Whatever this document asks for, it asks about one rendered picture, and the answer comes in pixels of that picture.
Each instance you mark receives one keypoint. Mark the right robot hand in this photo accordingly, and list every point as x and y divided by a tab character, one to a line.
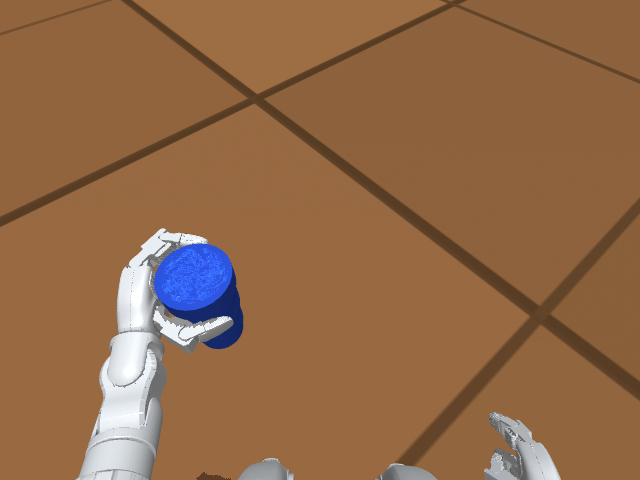
532	461

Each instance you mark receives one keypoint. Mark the left robot arm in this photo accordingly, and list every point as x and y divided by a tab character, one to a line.
125	438

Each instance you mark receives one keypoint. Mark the cup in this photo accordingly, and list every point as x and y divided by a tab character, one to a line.
196	283

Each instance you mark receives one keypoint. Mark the left robot hand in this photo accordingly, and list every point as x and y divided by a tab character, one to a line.
139	308

